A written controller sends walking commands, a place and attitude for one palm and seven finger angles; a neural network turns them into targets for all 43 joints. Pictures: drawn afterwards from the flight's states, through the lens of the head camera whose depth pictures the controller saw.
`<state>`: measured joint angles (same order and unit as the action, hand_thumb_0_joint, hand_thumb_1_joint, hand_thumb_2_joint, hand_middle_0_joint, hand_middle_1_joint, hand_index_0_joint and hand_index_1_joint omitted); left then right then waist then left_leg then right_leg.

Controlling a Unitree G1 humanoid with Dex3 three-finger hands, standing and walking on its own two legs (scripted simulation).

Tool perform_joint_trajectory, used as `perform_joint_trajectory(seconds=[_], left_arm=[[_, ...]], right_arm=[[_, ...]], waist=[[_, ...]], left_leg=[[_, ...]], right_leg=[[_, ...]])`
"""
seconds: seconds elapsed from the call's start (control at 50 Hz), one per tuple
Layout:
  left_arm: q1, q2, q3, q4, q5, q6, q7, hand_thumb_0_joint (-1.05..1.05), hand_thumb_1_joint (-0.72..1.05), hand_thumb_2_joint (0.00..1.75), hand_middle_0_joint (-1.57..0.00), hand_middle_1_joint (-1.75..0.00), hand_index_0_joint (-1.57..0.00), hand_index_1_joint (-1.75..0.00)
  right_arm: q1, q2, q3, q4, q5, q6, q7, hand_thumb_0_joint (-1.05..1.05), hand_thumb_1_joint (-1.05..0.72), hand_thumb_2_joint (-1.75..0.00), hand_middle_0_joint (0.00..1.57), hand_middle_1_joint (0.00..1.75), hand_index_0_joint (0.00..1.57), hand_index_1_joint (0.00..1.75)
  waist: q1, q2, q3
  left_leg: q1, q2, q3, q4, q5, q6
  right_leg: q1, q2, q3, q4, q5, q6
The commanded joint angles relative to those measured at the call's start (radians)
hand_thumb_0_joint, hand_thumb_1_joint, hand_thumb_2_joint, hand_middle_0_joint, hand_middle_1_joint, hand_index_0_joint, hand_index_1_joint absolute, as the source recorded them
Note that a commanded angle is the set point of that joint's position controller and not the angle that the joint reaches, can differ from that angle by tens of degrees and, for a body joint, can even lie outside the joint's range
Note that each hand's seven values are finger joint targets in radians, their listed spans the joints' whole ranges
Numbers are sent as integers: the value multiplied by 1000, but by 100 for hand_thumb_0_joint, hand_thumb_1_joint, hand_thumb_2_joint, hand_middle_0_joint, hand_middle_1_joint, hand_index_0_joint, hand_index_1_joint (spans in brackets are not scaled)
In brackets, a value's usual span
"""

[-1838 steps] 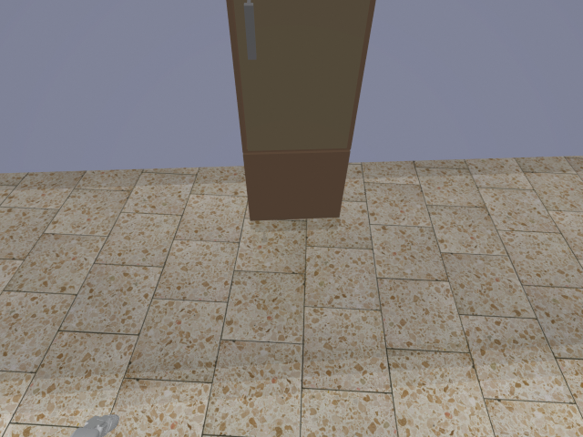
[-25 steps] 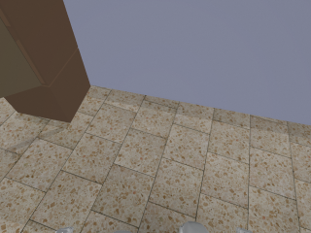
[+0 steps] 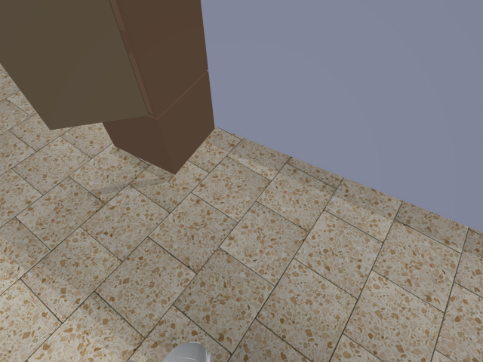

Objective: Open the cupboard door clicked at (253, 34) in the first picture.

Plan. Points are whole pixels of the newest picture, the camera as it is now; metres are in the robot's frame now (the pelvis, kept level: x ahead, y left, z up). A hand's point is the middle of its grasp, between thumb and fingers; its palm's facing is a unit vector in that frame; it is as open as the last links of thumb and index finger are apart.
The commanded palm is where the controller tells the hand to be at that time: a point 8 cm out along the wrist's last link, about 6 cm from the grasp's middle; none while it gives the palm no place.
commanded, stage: turn to face it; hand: left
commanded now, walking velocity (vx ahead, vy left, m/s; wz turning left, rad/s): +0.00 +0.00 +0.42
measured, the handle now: out of the picture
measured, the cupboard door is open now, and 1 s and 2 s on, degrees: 42 42 42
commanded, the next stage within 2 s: take the last steps up to it in 0.40 s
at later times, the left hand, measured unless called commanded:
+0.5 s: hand out of the picture +0.06 +0.23 -0.16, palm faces +0.20 -0.95 -0.23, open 7.4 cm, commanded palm none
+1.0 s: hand out of the picture -0.06 +0.20 -0.17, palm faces +0.45 -0.87 -0.19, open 7.4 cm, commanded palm none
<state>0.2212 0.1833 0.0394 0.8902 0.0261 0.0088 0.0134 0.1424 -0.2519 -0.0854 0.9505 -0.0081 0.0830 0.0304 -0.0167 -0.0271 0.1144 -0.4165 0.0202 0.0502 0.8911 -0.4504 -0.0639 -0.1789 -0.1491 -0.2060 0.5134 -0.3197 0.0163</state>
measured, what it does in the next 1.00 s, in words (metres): walks ahead, turning left: left foot, then right foot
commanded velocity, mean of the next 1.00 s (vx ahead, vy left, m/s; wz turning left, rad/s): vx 0.16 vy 0.08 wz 0.24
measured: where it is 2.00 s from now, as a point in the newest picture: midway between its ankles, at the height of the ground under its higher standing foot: (170, 294)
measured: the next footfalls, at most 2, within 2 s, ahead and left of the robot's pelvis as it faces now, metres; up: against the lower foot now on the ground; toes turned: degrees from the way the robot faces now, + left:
left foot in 0.10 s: +0.05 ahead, +0.13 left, +0.00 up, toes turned +9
right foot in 0.54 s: +0.06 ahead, -0.11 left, +0.00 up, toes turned +7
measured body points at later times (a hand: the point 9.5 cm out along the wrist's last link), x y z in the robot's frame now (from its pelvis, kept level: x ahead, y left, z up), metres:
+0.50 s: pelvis +0.02 +0.02 +0.00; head +0.05 +0.02 +0.45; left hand +0.05 +0.28 -0.15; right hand +0.12 -0.20 -0.15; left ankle +0.01 +0.12 -0.74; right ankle +0.02 -0.12 -0.72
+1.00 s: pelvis +0.09 +0.07 -0.01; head +0.12 +0.09 +0.44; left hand -0.08 +0.25 -0.15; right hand +0.27 -0.13 -0.15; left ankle +0.12 +0.23 -0.72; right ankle +0.02 -0.11 -0.74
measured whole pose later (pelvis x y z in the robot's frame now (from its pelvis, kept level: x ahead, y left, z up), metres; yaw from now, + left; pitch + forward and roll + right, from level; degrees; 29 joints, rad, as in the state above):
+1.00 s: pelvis +0.09 +0.07 -0.01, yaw +21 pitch +0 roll +2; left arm 0.44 0.16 0.05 1.11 0.03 -0.04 0.00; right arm 0.12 -0.23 -0.06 1.01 -0.01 0.04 0.05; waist 0.06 -0.03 0.08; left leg -0.47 0.05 0.09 0.70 -0.28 -0.02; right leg 0.03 -0.18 -0.21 0.38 -0.38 0.10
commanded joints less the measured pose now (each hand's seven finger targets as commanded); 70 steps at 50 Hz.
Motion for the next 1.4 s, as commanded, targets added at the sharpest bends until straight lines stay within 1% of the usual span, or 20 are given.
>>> perform_joint_trajectory(seconds=[0.0,0.06,0.08,0.1,0.12,0.16,0.22,0.48,0.5,0.54,0.56,0.66,0.92,0.98,1.0,1.02,1.04,1.08,1.18,1.38], left_arm=[[82,239,71,-29,5,-21,13,0,90,90,-20,-30,-20,-30],[50,208,67,-39,-15,-16,4,0,90,90,-20,-30,-20,-30],[26,131,48,-74,-23,-11,-3,0,90,90,-20,-30,-20,-30],[-37,122,36,-95,-15,5,7,0,90,90,-20,-30,-20,-30],[-57,128,36,-108,-12,12,10,0,90,90,-20,-30,-20,-30],[-57,126,44,-51,-9,21,10,0,90,90,-20,-30,-20,-30],[2,118,43,-10,-6,26,-3,0,90,90,-20,-30,-20,-30],[65,91,31,24,-15,-2,7,0,90,90,-20,-30,-20,-30],[98,121,38,36,-12,-16,12,0,90,90,-20,-30,-20,-30],[141,263,67,31,5,-26,14,0,90,90,-20,-30,-20,-30],[118,250,63,20,0,-22,12,0,90,90,-20,-30,-20,-30],[99,116,40,50,-11,-69,6,0,90,90,-20,-30,-20,-30],[229,156,49,172,10,-77,4,0,90,90,-20,-30,-20,-30],[171,189,58,167,4,-72,0,0,90,90,-20,-30,-20,-30],[181,158,52,162,1,-70,-6,0,90,90,-20,-30,-20,-30],[216,91,40,137,-11,-64,-15,0,90,90,-20,-30,-20,-30],[136,66,32,92,-11,-57,-11,0,90,90,-20,-30,-20,-30],[34,53,30,64,-7,-54,-4,0,90,90,-20,-30,-20,-30],[123,15,32,121,9,-24,-19,0,90,90,-20,-30,-20,-30],[-104,40,34,23,2,-19,-22,0,90,90,-20,-30,-20,-30]], right_arm=[[-62,-25,9,-99,2,-49,-2,0,-90,-90,20,30,20,30],[70,-112,-12,-65,-8,-68,-10,0,-90,-90,20,30,20,30],[144,-227,-42,-57,-15,-75,-19,0,-90,-90,20,30,20,30],[189,-257,-44,-37,-10,-64,-33,0,-90,-90,20,30,20,30],[177,-235,-34,-45,-14,-64,-36,0,-90,-90,20,30,20,30],[74,-171,-16,-61,-18,-73,-56,0,-90,-90,20,30,20,30],[34,-135,3,-71,-15,-81,-60,0,-90,-90,20,30,20,30],[42,-107,4,-27,-9,-75,-53,0,-90,-90,20,30,20,30],[46,-74,8,-26,-1,-77,-48,0,-90,-90,20,30,20,30],[13,-36,10,-64,-2,-67,-34,0,-90,-90,20,30,20,30],[-2,-56,3,-65,-11,-61,-23,0,-90,-90,20,30,20,30],[41,-23,1,8,-16,-61,-2,0,-90,-90,20,30,20,30],[-138,23,31,-42,-5,-82,27,0,-90,-90,20,30,20,30],[50,-11,24,9,-10,-100,13,0,-90,-90,20,30,20,30],[192,-73,10,50,-16,-108,1,0,-90,-90,20,30,20,30],[326,-201,-24,74,-27,-118,-14,0,-90,-90,20,30,20,30],[412,-245,-36,90,-18,-110,-35,0,-90,-90,20,30,20,30],[291,-185,-18,64,-16,-114,-46,0,-90,-90,20,30,20,30],[163,-39,28,39,-15,-148,-50,0,-90,-90,20,30,20,30],[303,-18,36,97,-17,-154,-49,0,-90,-90,20,30,20,30]], waist=[[50,-195,-156],[-35,-13,-237],[-76,309,-273],[-90,278,-286],[-79,167,-236],[-38,252,-170],[6,145,-141],[44,135,-184],[57,54,-202],[95,-250,-115],[86,-172,-54],[31,-141,-37],[76,-193,7],[-27,-155,-65],[-84,-21,-160],[-123,275,-293],[-150,339,-336],[-93,160,-201],[31,109,-56],[8,51,-12]], left_leg=[[27,-28,74,-213,36,18],[384,48,-12,-470,398,71],[531,333,-407,-494,788,222],[492,410,-426,-486,971,317],[416,404,-361,-488,845,323],[315,300,-316,-522,740,278],[267,235,-236,-547,675,239],[188,161,-254,-459,551,184],[102,99,-218,-390,392,136],[-166,-70,-66,17,-171,47],[-213,-35,-111,164,-117,53],[-260,23,-87,265,171,17],[-126,31,54,-200,161,43],[210,-51,132,-360,192,76],[425,-28,115,-408,198,91],[650,229,-256,-424,227,186],[661,340,-463,-575,269,258],[453,343,-401,-629,181,282],[208,217,-168,-719,313,244],[376,219,-106,-752,514,266]], right_leg=[[154,-217,111,-39,661,-99],[-65,-152,15,216,463,4],[-351,3,-5,451,-195,79],[-379,20,127,567,-377,65],[-367,4,162,612,-330,51],[-372,11,205,632,-218,55],[-330,41,198,619,-104,56],[24,118,141,-37,92,43],[148,57,209,-157,143,27],[147,-333,621,-323,-6,-164],[55,-333,602,-363,-195,-191],[140,-170,276,-311,218,-85],[163,-233,126,-259,366,-91],[43,-188,35,-67,496,-57],[-29,-143,-8,158,474,-32],[-281,9,-45,470,-12,22],[-411,77,66,697,-313,11],[-485,11,163,850,-203,-28],[-406,-17,163,707,25,-7],[-489,11,154,373,154,-10]])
